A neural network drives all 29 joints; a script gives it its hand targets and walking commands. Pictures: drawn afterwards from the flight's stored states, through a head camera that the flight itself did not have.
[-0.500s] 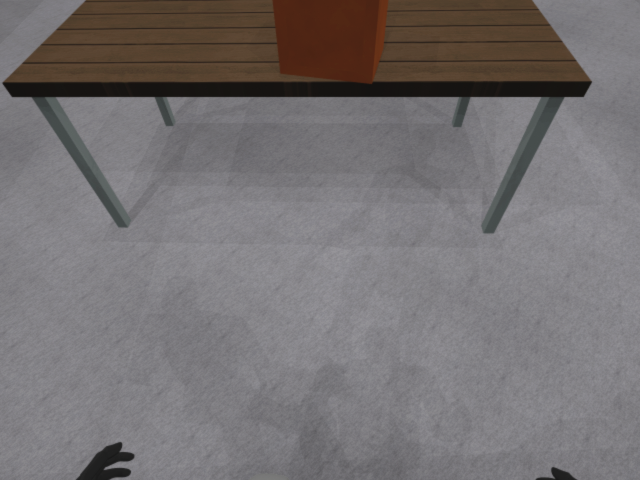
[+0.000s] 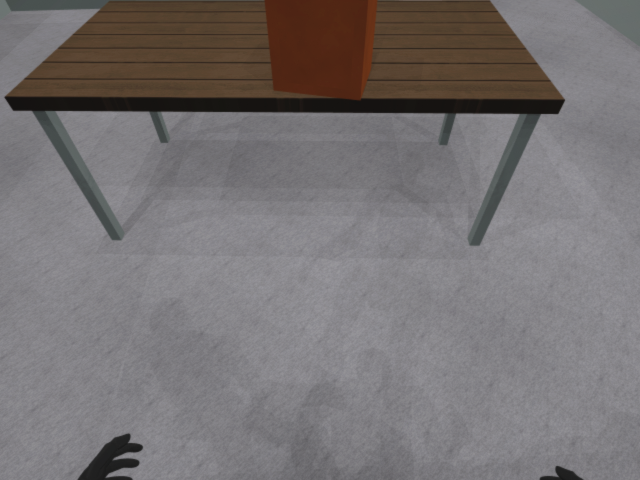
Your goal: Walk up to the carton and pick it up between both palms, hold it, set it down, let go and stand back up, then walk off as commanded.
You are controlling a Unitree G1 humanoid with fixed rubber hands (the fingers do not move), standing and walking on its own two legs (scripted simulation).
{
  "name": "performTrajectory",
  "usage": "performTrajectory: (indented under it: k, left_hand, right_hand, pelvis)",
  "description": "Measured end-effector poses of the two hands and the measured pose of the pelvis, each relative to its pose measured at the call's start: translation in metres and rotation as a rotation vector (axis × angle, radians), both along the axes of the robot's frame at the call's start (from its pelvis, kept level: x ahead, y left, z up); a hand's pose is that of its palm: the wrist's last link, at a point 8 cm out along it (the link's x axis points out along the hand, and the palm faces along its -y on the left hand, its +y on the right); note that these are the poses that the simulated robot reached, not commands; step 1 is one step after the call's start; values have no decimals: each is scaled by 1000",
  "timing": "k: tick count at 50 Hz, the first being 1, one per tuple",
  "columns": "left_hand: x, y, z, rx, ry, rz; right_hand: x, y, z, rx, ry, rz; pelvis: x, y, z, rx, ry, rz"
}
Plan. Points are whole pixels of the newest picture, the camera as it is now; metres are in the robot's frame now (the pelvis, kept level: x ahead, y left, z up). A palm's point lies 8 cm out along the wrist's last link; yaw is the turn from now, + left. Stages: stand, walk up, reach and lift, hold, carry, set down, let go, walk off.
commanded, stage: walk off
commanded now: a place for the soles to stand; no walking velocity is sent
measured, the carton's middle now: (324, 35) +1.18 +0.03 +0.03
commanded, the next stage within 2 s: stand in 0.40 s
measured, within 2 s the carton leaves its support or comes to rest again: neither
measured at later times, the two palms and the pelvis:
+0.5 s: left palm out of the picture +0.11 +0.31 -0.08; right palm out of the picture +0.08 -0.29 -0.09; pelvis -0.01 +0.01 +0.00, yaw +0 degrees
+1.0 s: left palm out of the picture +0.06 +0.31 -0.09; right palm out of the picture +0.05 -0.30 -0.10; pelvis -0.03 +0.01 +0.00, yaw +0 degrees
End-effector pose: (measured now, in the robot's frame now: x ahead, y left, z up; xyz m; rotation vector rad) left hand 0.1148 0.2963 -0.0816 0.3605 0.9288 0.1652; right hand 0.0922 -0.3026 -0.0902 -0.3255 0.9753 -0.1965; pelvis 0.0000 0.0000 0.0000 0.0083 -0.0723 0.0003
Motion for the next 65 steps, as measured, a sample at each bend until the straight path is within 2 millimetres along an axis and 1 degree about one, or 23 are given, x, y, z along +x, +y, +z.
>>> performTrajectory:
  k: [4, 7, 10, 15, 25, 33, 42, 50, 57, 65]
  left_hand:
    - [-3, 4, 1, 9, 6, -8]
    - [-2, 8, 1, 8, 6, -11]
    - [0, 8, 1, 1, -2, -11]
    - [-2, 6, 1, 0, -7, -6]
    - [-3, 10, 0, -7, -9, 13]
    - [-21, 11, -4, -7, 15, 25]
    - [-44, 13, -9, -4, 55, 37]
    - [-55, 14, -12, -4, 92, 39]
    - [-53, 13, -13, -2, 112, 39]
    - [-40, 11, -10, -5, 98, 42]
  right_hand:
    - [-5, 4, -2, 6, 9, -7]
    - [-8, 8, -3, 9, 15, -12]
    - [-11, 7, -2, 4, 18, -16]
    - [-11, 5, -2, 4, 16, -12]
    - [-10, 9, -2, 4, 15, -6]
    - [-15, 9, 0, 4, -5, -2]
    - [-33, 8, -3, 6, 12, -10]
    - [-46, 8, -5, 8, 57, -20]
    - [-46, 7, -7, 10, 78, -23]
    - [-39, 5, -6, 12, 86, -20]
  pelvis:
    - [-2, 4, 0, 0, -2, 3]
    - [-2, 8, 0, -2, -2, 6]
    - [-3, 9, 0, -3, -4, 6]
    - [-5, 6, 0, -2, -6, 4]
    - [-7, 10, 0, -3, -8, 7]
    - [-17, 10, 0, -3, -23, 6]
    - [-30, 9, 0, -2, -40, 6]
    - [-35, 10, 1, -4, -41, 6]
    - [-31, 9, 2, -3, -32, 6]
    - [-25, 8, 4, 0, -21, 6]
